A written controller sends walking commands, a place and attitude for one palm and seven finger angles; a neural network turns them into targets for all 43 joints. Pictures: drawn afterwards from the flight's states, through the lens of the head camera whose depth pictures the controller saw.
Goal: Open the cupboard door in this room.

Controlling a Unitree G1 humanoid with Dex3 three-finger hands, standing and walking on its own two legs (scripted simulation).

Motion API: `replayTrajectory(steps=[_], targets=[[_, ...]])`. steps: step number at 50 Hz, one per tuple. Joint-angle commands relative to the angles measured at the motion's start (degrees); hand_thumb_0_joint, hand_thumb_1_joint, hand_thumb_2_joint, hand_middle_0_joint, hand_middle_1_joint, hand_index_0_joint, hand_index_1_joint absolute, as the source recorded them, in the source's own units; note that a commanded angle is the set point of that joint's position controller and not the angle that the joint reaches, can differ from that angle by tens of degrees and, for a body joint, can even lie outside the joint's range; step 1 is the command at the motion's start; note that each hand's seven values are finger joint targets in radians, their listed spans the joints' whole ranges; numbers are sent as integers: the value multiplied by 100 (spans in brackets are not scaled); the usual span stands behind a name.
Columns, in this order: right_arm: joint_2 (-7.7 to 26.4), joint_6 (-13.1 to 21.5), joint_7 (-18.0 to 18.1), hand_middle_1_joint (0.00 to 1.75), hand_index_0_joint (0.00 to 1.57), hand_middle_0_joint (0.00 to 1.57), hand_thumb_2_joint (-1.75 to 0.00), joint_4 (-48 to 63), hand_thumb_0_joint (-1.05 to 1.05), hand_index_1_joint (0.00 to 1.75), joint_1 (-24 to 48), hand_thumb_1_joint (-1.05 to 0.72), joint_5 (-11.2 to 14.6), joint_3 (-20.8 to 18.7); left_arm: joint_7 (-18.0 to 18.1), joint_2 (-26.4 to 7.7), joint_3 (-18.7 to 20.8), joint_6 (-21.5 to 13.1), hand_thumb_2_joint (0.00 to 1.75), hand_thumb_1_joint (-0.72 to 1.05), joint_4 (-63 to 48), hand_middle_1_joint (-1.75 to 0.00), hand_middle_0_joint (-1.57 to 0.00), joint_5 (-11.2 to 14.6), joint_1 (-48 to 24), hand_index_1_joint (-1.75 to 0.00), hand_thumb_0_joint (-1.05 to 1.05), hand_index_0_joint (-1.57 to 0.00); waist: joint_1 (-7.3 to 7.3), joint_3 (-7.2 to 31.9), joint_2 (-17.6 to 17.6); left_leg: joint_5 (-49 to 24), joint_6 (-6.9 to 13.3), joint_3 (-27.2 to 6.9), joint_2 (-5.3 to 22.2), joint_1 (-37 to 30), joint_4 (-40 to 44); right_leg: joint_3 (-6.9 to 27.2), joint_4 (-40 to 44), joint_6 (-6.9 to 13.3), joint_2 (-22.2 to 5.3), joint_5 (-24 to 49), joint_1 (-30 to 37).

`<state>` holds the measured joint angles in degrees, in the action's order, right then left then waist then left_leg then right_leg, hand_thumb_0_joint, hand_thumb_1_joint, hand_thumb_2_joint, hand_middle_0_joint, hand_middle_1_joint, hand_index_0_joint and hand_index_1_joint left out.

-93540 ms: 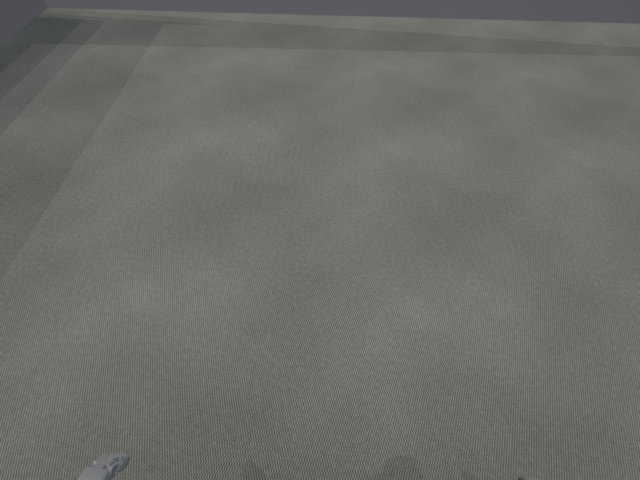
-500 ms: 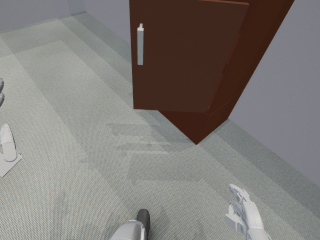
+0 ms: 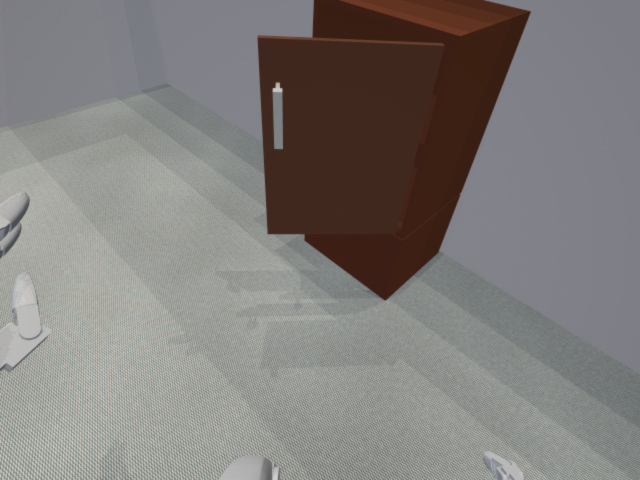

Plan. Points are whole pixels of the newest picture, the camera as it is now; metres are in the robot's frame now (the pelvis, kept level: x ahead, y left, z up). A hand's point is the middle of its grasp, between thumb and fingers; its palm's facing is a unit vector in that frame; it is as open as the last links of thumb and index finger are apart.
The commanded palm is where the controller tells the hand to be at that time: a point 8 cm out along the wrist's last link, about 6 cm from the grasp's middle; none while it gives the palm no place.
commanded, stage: stop stepping back and stand still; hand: left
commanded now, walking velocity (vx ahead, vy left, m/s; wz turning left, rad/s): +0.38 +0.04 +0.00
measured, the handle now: (278, 116) +0.91 +0.16 +0.04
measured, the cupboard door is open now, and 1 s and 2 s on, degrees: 48 48 48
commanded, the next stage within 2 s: let the arm hang, fingers relaxed in 1.54 s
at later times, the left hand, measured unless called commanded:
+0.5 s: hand (42, 357) +0.17 +0.25 +0.18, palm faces +0.48 -0.68 -0.55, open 7.5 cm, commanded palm +0.10 +0.28 +0.19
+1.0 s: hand (100, 305) +0.24 +0.24 +0.16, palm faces +0.40 -0.78 -0.49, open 7.5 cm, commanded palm +0.18 +0.28 +0.19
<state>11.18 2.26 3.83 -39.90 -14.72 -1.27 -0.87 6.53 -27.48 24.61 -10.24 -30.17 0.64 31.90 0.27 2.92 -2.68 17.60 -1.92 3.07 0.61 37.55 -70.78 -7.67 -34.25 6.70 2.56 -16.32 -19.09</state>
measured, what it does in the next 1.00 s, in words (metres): steps on the spot: left foot, then right foot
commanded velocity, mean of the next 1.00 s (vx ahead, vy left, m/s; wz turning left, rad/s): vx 0.07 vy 0.01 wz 0.00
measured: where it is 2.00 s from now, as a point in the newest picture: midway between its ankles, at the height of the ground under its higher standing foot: outside the picture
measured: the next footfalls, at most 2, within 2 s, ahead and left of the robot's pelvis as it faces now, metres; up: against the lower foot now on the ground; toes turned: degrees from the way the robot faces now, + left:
left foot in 0.16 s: -0.02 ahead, +0.16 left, -0.01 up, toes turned +6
right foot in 0.44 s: +0.03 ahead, -0.11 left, -0.01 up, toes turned -5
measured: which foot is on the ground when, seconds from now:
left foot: up 0.00-0.14, down 0.16-0.46, up 0.48-0.76, down 0.78-1.00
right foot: down 0.00-0.16, up 0.18-0.42, down 0.44-1.00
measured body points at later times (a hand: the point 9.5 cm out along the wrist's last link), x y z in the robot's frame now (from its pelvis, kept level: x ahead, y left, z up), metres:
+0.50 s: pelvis -0.03 -0.02 -0.01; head -0.01 -0.05 +0.44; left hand +0.14 +0.29 +0.21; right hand +0.11 -0.23 -0.13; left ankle -0.06 +0.14 -0.71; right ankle -0.01 -0.10 -0.73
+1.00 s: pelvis +0.03 -0.02 +0.01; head +0.06 -0.02 +0.46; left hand +0.21 +0.28 +0.18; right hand +0.21 -0.26 -0.07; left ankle +0.05 +0.10 -0.73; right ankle -0.01 -0.10 -0.73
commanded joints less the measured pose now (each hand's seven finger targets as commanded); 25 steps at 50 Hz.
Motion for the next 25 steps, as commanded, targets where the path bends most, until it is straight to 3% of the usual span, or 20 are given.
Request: replayTrajectory(steps=[1,3,5,6,7,8,9,10,11,12,13,14,15,18,20,21,22,23,24,25], targets=[[729,430,266,30,20,20,-90,1060,0,30,797,-90,42,-230,288,-793,585,-351,90,90,-178,-30,-20,41,-841,-30,0,-20,-97,-384,512,535,227,119,197,-691,1268,2590,2786,38,-1759,-3621,-897],[720,524,293,30,20,20,-90,1036,0,30,782,-90,45,-176,326,-599,376,-414,90,90,-436,-30,-20,26,-923,-30,0,-20,-41,-135,164,917,347,409,114,-1339,2885,2113,2353,-145,-1564,-2388,-111],[690,651,264,30,20,20,-90,1057,0,30,519,-90,4,-122,434,-568,310,-436,90,90,-744,-30,-20,4,-1043,-30,0,-20,-175,404,-306,820,478,755,-152,-2396,4467,1406,1776,-370,-1208,-1867,385],[712,721,274,30,20,20,-90,1083,0,30,401,-90,-8,-118,451,-525,256,-452,90,90,-799,-30,-20,-8,-1071,-30,0,-20,-256,392,115,778,560,608,-112,-2980,5129,1171,1011,-439,-910,-1744,170],[856,781,266,30,20,20,-90,1174,0,30,337,-90,-12,-148,448,-475,251,-502,90,90,-908,-30,-20,13,-1094,-30,0,-20,-272,163,1232,1448,900,-709,707,-3394,5837,806,-413,-611,-418,-1355,-583],[892,810,228,30,20,20,-90,1276,0,30,477,-90,36,-179,454,-548,310,-507,90,90,-958,-30,-20,-60,-936,-30,0,-20,-138,-137,2172,1861,1249,-2141,1900,-3744,5811,317,-1943,-746,-201,-1113,-1913],[804,799,170,30,20,20,-90,1200,0,30,552,-90,23,-146,421,-703,458,-563,90,90,-1023,-30,-20,-89,-1092,-30,0,-20,-200,-401,1680,1370,1608,-2519,2305,-3063,6001,753,-2882,-738,-360,-872,-2037],[908,768,129,30,20,20,-90,1130,0,30,741,-90,61,-346,397,-942,861,-521,90,90,-907,-30,-20,-149,-713,-30,0,-20,18,-72,1098,-104,1346,-1404,2018,-2987,5554,712,-3436,-707,-228,-788,-1715],[788,742,45,30,20,20,-90,1102,0,30,543,-90,81,-267,341,-829,728,-541,90,90,-897,-30,-20,-43,-625,-30,0,-20,-191,-428,1370,1149,1476,-2070,2074,-2385,5880,705,-3470,-711,-375,-610,-1977],[769,729,9,30,20,20,-90,1080,0,30,647,-90,81,-253,325,-944,870,-527,90,90,-990,-30,-20,-54,-626,-30,0,-20,-187,-847,1292,1646,1512,-2118,2061,-2006,6118,821,-3412,-725,-556,-340,-2143],[761,739,-8,30,20,20,-90,1041,0,30,705,-90,88,-277,305,-1073,985,-550,90,90,-1183,-30,-20,-109,-919,-30,0,-20,-141,-985,1362,1692,1443,-1799,1985,-1821,6149,847,-3124,-740,-664,-83,-2005],[736,722,-6,30,20,20,-90,1046,0,30,755,-90,116,-272,300,-776,797,-562,90,90,-1050,-30,-20,-102,-713,-30,0,-20,-95,-1072,1410,1656,1282,-1358,1795,-1549,6047,642,-2622,-716,-685,-74,-1550],[743,700,14,30,20,20,-90,1049,0,30,720,-90,115,-261,315,-767,813,-569,90,90,-965,-30,-20,-52,-560,-30,0,-20,-63,-981,1515,1626,1155,-1084,1645,-1346,5999,460,-1992,-691,-629,-126,-987],[798,636,102,30,20,20,-90,1059,0,30,606,-90,105,-258,325,-692,777,-509,90,90,-696,-30,-20,5,-438,-30,0,-20,-65,-736,1603,1382,988,-526,1432,-1220,5641,-28,-752,-712,-266,-502,216],[780,583,107,30,20,20,-90,1029,0,30,596,-90,90,-231,350,-580,681,-435,90,90,-345,-30,-20,23,-469,-30,0,-20,-40,-413,1344,1258,826,-307,1188,-1104,4823,-263,138,-721,-85,-456,1167],[749,557,91,30,20,20,-90,1009,0,30,599,-90,122,-234,370,-532,599,-385,90,90,-264,-30,-20,11,-535,-30,0,-20,-34,-240,891,1109,700,-127,938,-930,4070,-18,544,-655,-192,-516,1624],[671,530,76,30,20,20,-90,988,0,30,605,-90,167,-246,390,-609,626,-339,90,90,-162,-30,-20,-3,-562,-30,0,-20,-24,2,-54,917,546,183,521,-718,2656,1109,1101,-347,-844,-548,1851],[620,519,68,30,20,20,-90,1104,0,30,674,-90,200,-258,416,-704,640,-271,90,90,-76,-30,-20,-18,-431,-30,0,-20,-8,154,-1281,1234,363,120,-66,80,1148,3424,1678,235,-2088,259,2066],[767,548,62,30,20,20,-90,1065,0,30,781,-90,154,-284,414,-787,602,-354,90,90,-291,-30,-20,24,-761,-30,0,-20,-21,-28,-942,1341,238,-284,-27,227,441,3604,1757,386,-2554,1350,1871],[796,538,8,30,20,20,-90,922,0,30,613,-90,204,-354,386,-556,482,-409,90,90,-163,-30,-20,11,-645,-30,0,-20,-115,235,-753,935,188,-586,122,-158,297,3314,1719,28,-2310,1425,1672]])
